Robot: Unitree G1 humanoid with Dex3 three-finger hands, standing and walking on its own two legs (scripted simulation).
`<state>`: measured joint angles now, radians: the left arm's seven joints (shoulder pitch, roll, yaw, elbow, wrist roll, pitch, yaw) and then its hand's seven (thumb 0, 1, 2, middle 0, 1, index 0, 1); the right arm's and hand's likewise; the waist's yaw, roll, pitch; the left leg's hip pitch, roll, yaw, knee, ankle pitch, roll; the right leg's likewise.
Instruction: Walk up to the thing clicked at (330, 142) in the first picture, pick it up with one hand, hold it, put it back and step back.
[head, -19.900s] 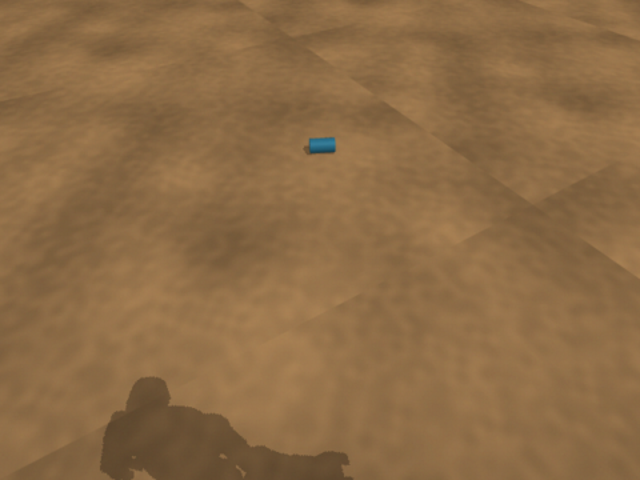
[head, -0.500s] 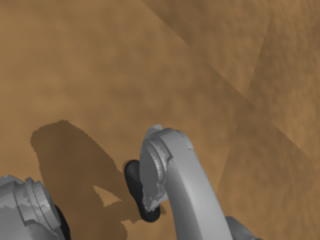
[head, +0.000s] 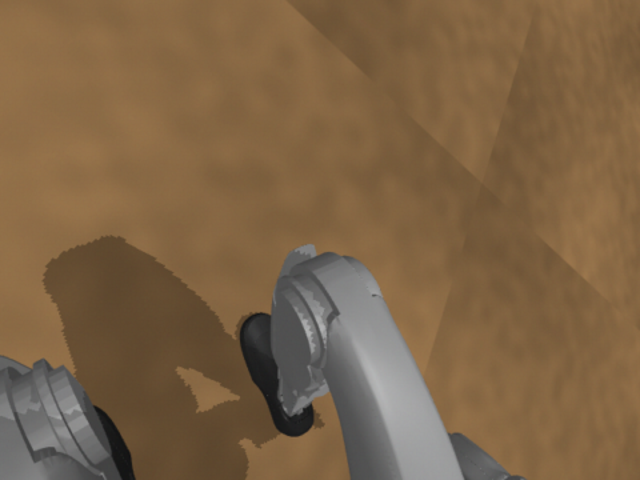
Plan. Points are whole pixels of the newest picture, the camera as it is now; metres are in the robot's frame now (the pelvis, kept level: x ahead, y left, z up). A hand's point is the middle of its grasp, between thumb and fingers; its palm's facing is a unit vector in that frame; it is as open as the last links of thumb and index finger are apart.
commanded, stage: close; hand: left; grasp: from above
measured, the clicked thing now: out of the picture +0.48 +0.37 -0.27
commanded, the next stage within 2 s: settle in 1.36 s
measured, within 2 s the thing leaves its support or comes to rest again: leaves its support in 1.82 s
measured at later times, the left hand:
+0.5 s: hand out of the picture +0.45 +0.36 -0.25, palm faces -0.41 -0.22 -0.88, open 12.2 cm
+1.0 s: hand out of the picture +0.46 +0.36 -0.25, palm faces -0.40 -0.21 -0.89, open 10.6 cm
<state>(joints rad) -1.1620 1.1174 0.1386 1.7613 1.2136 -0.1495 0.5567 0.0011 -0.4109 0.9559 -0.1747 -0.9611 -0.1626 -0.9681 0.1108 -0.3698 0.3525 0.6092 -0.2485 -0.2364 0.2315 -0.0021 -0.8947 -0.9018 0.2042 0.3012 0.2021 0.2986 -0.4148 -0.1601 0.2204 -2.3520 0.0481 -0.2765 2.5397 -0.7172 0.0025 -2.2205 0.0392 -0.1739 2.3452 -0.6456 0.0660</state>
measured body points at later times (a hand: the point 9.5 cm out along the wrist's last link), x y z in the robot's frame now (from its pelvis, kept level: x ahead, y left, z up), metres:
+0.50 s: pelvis +0.00 +0.00 +0.00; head +0.29 +0.14 +0.31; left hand +0.47 +0.37 -0.20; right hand +0.05 -0.25 -0.04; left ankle +0.06 +0.13 -0.27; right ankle +0.12 -0.12 -0.27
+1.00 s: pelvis +0.00 +0.00 +0.00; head +0.29 +0.14 +0.31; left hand +0.48 +0.36 -0.20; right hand +0.05 -0.25 -0.04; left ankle +0.06 +0.13 -0.27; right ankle +0.12 -0.12 -0.27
